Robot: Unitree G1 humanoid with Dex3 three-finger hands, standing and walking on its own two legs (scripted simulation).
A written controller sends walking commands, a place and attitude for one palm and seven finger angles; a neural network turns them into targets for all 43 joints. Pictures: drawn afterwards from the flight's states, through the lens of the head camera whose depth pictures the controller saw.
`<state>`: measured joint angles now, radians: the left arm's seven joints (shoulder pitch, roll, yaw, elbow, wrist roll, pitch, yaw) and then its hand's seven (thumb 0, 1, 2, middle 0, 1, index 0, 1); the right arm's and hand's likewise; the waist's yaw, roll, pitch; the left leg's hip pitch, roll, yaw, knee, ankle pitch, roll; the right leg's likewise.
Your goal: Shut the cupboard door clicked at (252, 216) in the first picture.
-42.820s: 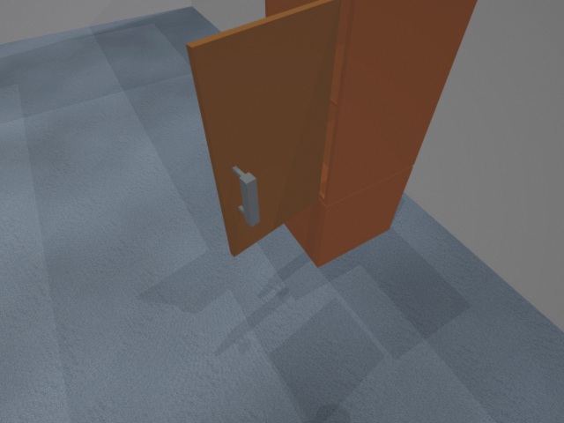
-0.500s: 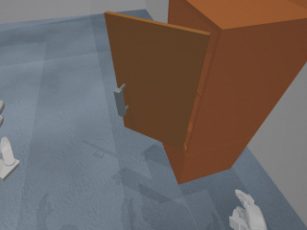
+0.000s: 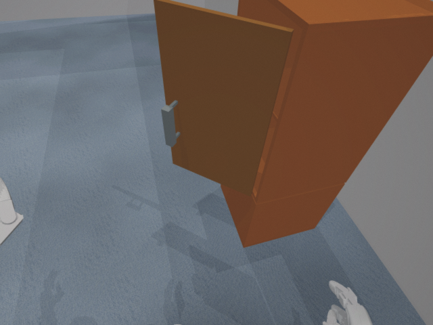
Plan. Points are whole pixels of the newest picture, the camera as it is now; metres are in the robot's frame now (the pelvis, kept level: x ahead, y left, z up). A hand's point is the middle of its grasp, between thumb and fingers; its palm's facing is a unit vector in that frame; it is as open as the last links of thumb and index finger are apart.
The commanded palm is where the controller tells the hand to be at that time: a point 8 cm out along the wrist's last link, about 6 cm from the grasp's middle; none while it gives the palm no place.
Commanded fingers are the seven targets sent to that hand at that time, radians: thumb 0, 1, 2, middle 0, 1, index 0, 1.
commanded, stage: step back with the hand held close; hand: left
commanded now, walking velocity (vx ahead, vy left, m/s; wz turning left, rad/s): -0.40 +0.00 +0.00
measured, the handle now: (173, 123) +0.71 +0.18 -0.08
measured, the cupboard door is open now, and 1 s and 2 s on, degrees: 47 47 47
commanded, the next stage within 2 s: stop stepping back and stand still in 0.76 s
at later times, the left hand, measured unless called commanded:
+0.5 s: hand out of the picture +0.12 +0.28 +0.20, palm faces +0.52 -0.72 -0.46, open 7.4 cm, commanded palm +0.04 +0.31 +0.19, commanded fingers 0.00 0.90 0.90 -0.20 -0.30 -0.20 -0.30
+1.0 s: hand out of the picture +0.03 +0.27 +0.19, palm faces +0.42 -0.81 -0.42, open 7.4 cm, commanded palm +0.00 +0.31 +0.19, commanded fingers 0.00 0.90 0.90 -0.20 -0.30 -0.20 -0.30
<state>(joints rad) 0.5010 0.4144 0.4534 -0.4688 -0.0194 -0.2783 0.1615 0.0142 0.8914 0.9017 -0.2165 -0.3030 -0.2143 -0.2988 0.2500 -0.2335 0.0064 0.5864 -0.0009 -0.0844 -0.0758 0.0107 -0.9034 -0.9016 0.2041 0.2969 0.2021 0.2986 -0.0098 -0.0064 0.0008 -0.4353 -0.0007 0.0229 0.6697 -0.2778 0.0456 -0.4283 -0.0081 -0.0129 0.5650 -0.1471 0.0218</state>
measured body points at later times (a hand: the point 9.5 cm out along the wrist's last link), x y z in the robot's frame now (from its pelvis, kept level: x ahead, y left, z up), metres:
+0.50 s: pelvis -0.06 -0.01 +0.00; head -0.05 +0.03 +0.45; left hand +0.09 +0.32 +0.22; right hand +0.12 -0.23 -0.07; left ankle +0.07 +0.11 -0.72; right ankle -0.05 -0.15 -0.69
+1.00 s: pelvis -0.16 +0.01 +0.01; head -0.18 +0.04 +0.46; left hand +0.00 +0.31 +0.22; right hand +0.00 -0.23 -0.05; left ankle -0.07 +0.10 -0.69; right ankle -0.17 -0.11 -0.72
